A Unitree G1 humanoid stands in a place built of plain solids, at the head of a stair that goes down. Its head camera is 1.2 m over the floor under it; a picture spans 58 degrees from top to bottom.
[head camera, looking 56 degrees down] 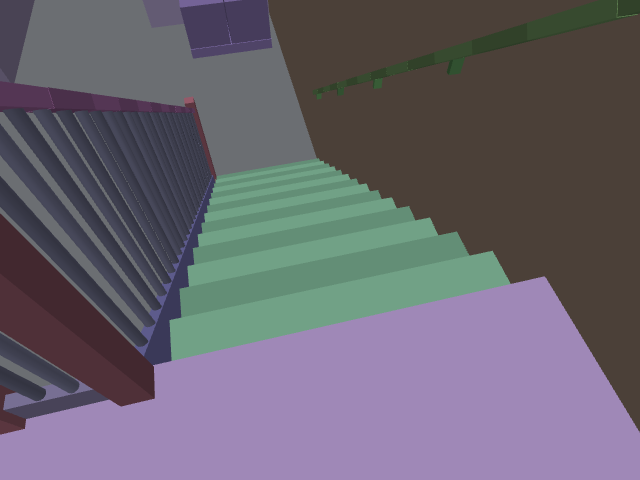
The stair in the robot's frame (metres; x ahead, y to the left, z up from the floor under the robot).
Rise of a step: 0.18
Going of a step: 0.22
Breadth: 1.20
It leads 14 degrees to the left of straight ahead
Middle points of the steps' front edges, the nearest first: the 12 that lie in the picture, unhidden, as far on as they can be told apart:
0.53 -0.12 0.00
0.74 -0.07 -0.18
0.95 -0.02 -0.35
1.16 0.03 -0.53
1.37 0.08 -0.70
1.58 0.13 -0.88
1.80 0.19 -1.06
2.01 0.24 -1.23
2.22 0.29 -1.41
2.43 0.34 -1.58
2.64 0.39 -1.76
2.85 0.44 -1.94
